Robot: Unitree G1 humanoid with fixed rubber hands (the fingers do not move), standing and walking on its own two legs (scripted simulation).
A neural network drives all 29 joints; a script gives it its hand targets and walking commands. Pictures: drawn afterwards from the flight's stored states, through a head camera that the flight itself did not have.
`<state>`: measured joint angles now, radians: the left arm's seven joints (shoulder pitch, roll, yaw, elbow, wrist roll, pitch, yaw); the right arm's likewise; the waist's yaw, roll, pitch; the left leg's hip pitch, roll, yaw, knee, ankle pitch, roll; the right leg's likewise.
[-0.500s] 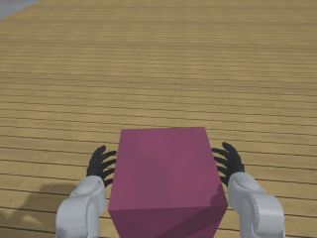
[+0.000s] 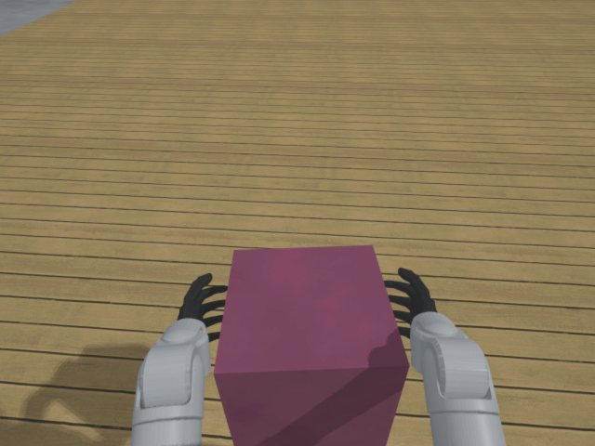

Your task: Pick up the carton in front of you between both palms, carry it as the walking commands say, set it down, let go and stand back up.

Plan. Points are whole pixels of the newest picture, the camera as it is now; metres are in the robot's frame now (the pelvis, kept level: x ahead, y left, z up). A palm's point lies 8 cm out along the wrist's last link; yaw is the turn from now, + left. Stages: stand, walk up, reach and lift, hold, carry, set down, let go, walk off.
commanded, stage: carry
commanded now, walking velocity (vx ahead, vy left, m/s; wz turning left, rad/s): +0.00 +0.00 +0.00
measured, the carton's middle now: (307, 354) +0.26 +0.00 -0.04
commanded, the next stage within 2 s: none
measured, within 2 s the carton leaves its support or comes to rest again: neither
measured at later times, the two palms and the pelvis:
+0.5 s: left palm (192, 328) +0.27 +0.16 +0.04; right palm (412, 323) +0.27 -0.14 +0.04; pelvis -0.02 +0.01 +0.00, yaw +0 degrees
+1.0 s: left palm (207, 287) +0.33 +0.15 +0.04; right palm (409, 282) +0.33 -0.15 +0.04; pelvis +0.04 -0.01 +0.00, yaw +2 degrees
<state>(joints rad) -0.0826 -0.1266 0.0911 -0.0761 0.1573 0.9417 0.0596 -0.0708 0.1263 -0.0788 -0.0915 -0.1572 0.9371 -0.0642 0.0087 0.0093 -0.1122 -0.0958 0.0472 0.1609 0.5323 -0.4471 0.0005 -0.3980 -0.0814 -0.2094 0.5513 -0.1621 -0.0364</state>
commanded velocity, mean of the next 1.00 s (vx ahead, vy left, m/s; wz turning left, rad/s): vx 0.16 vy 0.00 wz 0.00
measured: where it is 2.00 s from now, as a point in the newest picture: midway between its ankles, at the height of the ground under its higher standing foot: outside the picture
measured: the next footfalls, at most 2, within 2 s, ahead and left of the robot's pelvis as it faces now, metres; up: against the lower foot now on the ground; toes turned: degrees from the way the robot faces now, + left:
left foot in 1.30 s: +0.31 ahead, +0.14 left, +0.00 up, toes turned +6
right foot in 1.64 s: +0.42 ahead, -0.08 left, +0.00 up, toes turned +18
